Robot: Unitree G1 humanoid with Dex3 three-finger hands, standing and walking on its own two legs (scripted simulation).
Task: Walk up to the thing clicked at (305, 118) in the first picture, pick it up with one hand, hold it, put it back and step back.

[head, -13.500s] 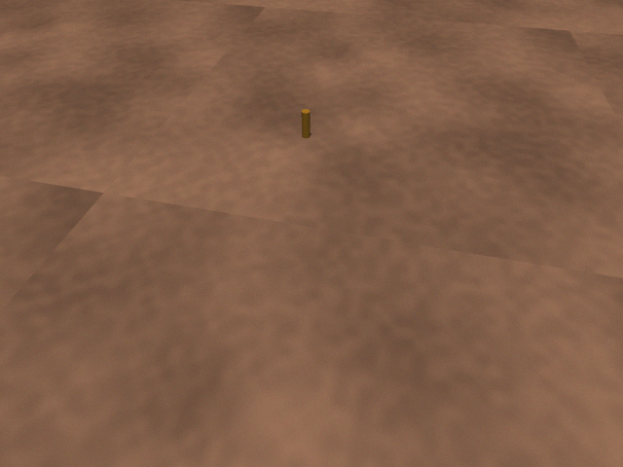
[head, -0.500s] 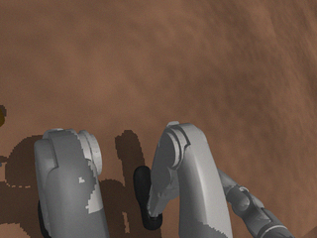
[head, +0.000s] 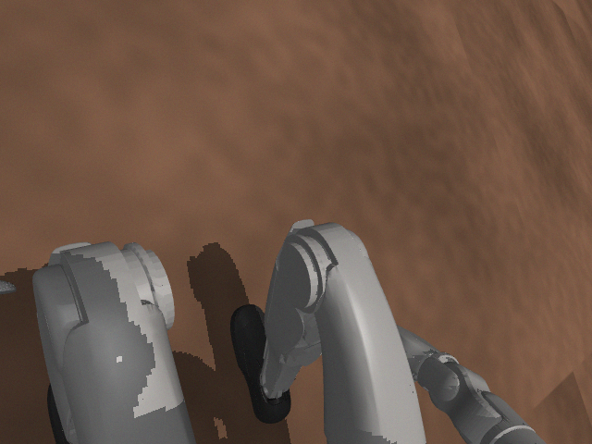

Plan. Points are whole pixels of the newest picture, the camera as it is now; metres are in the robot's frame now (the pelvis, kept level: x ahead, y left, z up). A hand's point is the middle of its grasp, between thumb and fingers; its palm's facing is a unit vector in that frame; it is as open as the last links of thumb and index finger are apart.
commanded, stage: close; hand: left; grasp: from the side
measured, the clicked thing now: out of the picture +0.40 +0.31 -0.19
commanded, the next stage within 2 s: settle in 0.68 s
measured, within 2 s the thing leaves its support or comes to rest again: leaves its support in 0.94 s
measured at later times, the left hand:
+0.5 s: hand out of the picture +0.39 +0.30 -0.17, palm faces +0.41 -0.91 +0.00, open 8.5 cm
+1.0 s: hand out of the picture +0.41 +0.31 -0.16, palm faces +0.43 -0.90 +0.02, open 6.0 cm
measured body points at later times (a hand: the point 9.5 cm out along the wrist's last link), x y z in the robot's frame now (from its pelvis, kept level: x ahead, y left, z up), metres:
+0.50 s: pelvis +0.00 +0.00 +0.00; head +0.21 +0.21 +0.34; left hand +0.37 +0.35 -0.17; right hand +0.19 -0.23 -0.02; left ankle +0.09 +0.12 -0.24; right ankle +0.15 -0.13 -0.24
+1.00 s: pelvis +0.00 +0.00 +0.01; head +0.21 +0.20 +0.34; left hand +0.38 +0.35 -0.16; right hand +0.18 -0.24 -0.02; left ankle +0.09 +0.12 -0.24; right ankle +0.15 -0.13 -0.24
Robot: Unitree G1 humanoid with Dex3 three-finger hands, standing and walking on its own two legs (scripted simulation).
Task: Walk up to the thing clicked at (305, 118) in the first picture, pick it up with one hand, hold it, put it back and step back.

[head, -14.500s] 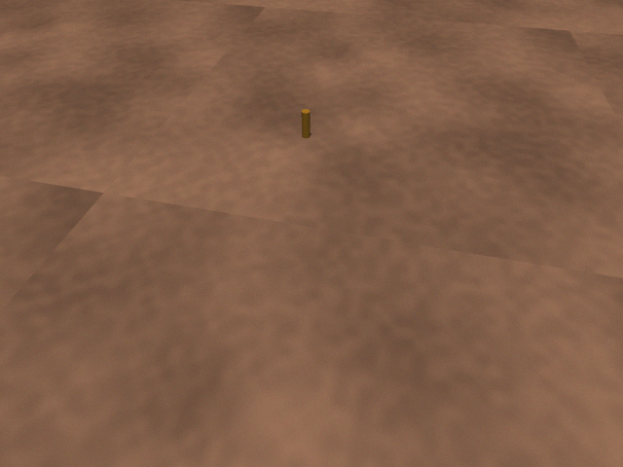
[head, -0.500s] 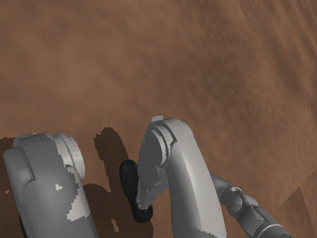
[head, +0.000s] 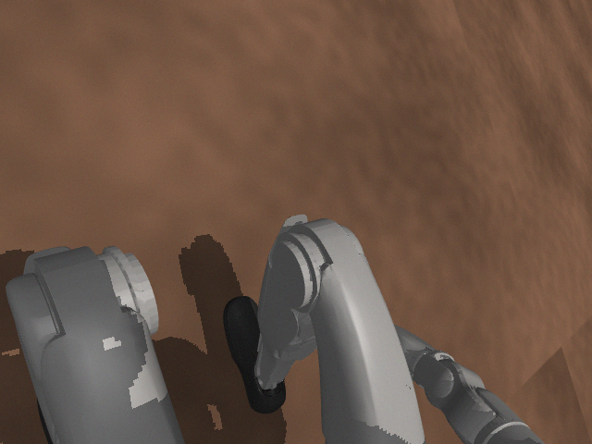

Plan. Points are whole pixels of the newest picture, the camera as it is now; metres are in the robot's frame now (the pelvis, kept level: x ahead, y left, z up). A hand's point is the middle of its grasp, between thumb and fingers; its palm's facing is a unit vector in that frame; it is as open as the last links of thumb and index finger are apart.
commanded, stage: settle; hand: left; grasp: from the side
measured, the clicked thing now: out of the picture +0.39 +0.33 -0.19
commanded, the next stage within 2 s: lift in 1.80 s
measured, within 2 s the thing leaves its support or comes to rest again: neither
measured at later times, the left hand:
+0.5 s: hand out of the picture +0.38 +0.33 -0.06, palm faces +0.42 -0.91 -0.01, open 6.0 cm
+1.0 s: hand out of the picture +0.38 +0.33 +0.02, palm faces +0.42 -0.91 -0.04, open 6.0 cm
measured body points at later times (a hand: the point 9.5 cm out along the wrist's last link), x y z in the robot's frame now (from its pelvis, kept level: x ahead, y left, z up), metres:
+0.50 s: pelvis +0.01 -0.01 +0.02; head +0.17 +0.16 +0.40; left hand +0.35 +0.38 -0.05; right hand +0.22 -0.24 -0.03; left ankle +0.08 +0.12 -0.24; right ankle +0.15 -0.13 -0.24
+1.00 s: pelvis +0.03 -0.02 +0.06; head +0.21 +0.08 +0.45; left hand +0.35 +0.37 +0.03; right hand +0.23 -0.25 -0.06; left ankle +0.08 +0.12 -0.24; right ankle +0.15 -0.13 -0.24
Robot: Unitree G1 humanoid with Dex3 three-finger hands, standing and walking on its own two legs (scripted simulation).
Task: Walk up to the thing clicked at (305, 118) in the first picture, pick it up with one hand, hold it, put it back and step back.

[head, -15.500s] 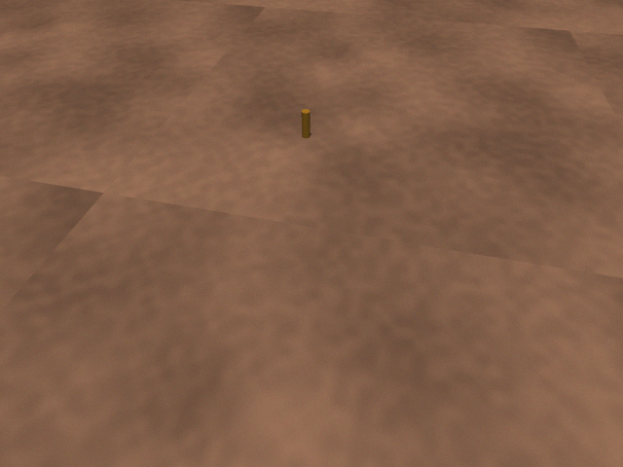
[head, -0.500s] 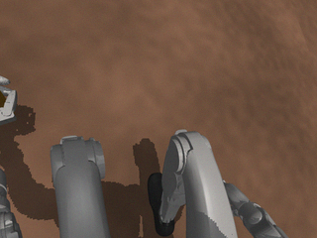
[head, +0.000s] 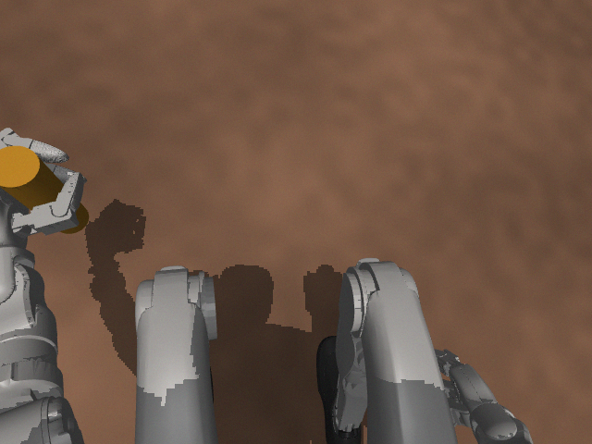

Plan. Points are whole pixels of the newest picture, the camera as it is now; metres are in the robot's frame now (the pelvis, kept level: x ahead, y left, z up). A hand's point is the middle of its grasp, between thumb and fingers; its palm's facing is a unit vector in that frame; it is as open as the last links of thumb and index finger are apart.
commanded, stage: settle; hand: left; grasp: from the side
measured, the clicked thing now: (47, 196) +0.40 +0.31 -0.05
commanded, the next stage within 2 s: lift in 0.80 s
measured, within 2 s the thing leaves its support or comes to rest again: neither
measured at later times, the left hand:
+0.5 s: hand (39, 183) +0.39 +0.28 +0.01, palm faces +0.27 -0.96 -0.04, open 6.0 cm
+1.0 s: hand (42, 165) +0.41 +0.28 +0.03, palm faces +0.27 -0.96 -0.03, open 6.0 cm
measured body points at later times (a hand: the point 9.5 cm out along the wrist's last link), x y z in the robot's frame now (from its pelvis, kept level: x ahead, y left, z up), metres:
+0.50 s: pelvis +0.00 +0.00 +0.03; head +0.18 +0.06 +0.44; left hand +0.37 +0.33 +0.02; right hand +0.17 -0.26 -0.09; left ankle +0.08 +0.13 -0.30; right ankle +0.10 -0.13 -0.30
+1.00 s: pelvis +0.00 +0.00 +0.05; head +0.18 +0.04 +0.45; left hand +0.38 +0.33 +0.04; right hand +0.15 -0.26 -0.08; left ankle +0.08 +0.13 -0.30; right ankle +0.10 -0.13 -0.30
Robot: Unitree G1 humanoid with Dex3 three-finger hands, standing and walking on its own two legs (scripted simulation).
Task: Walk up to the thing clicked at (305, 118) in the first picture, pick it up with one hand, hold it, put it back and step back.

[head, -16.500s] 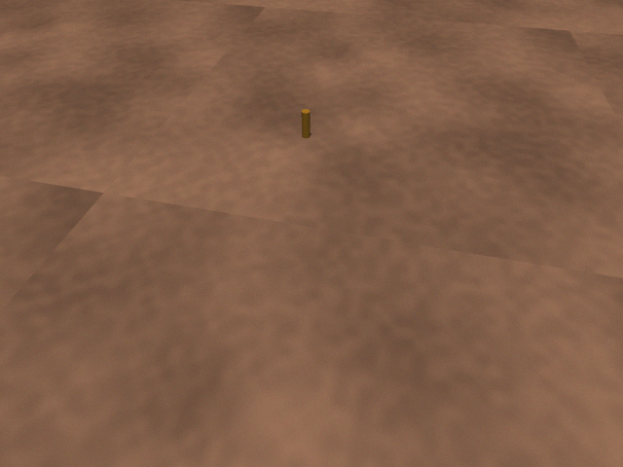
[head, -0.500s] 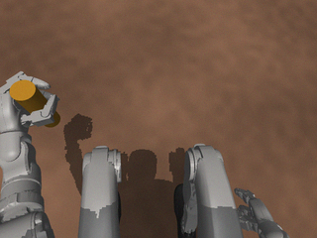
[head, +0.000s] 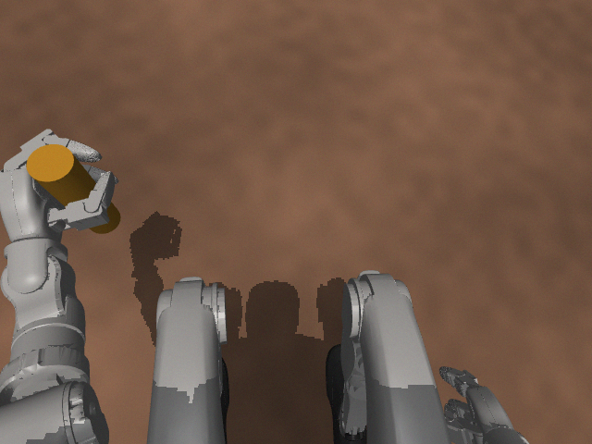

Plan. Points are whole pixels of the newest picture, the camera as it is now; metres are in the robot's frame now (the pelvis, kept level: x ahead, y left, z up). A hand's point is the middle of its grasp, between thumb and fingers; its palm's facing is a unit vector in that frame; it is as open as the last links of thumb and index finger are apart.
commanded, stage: lift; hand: left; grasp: from the side
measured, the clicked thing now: (81, 195) +0.42 +0.27 -0.03
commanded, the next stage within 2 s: none
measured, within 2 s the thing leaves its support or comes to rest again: neither
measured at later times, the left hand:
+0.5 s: hand (43, 157) +0.41 +0.25 +0.09, palm faces +0.19 -0.98 -0.03, open 5.9 cm
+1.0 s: hand out of the picture +0.39 +0.23 +0.27, palm faces +0.23 -0.97 -0.03, open 6.0 cm
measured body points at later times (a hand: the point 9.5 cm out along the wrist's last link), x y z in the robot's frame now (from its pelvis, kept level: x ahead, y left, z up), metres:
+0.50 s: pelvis +0.01 +0.00 +0.08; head +0.19 +0.03 +0.49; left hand +0.39 +0.30 +0.10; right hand +0.18 -0.26 -0.05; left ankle +0.09 +0.13 -0.35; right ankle +0.10 -0.13 -0.35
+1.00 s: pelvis +0.05 +0.01 +0.23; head +0.16 +0.03 +0.66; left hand +0.38 +0.28 +0.27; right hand +0.22 -0.23 +0.12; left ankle +0.09 +0.13 -0.35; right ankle +0.10 -0.13 -0.35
